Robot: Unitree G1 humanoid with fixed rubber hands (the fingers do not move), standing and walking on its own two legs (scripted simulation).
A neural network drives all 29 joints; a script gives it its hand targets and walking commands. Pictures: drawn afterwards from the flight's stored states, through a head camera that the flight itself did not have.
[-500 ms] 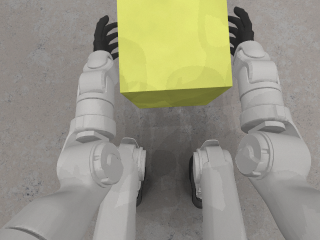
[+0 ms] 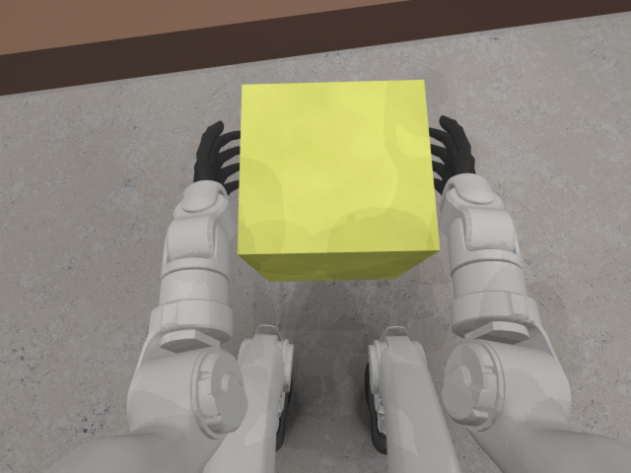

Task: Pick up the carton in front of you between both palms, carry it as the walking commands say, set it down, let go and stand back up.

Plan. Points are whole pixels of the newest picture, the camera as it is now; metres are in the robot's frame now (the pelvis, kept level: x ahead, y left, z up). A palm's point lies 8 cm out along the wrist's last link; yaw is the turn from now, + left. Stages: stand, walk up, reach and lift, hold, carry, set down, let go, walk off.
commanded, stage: reach and lift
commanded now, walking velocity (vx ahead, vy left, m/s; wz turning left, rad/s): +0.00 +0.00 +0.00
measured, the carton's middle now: (332, 199) +0.46 +0.00 -0.11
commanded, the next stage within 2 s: hold in 1.92 s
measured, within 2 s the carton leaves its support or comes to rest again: neither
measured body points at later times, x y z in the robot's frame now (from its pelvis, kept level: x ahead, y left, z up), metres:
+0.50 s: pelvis +0.04 +0.00 +0.14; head +0.15 +0.00 +0.58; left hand +0.42 +0.15 +0.11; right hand +0.42 -0.15 +0.11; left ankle +0.09 +0.13 -0.52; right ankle +0.09 -0.12 -0.52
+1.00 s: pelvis +0.07 +0.00 +0.22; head +0.04 +0.00 +0.67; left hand +0.38 +0.15 +0.24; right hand +0.38 -0.15 +0.23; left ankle +0.09 +0.13 -0.52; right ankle +0.09 -0.12 -0.52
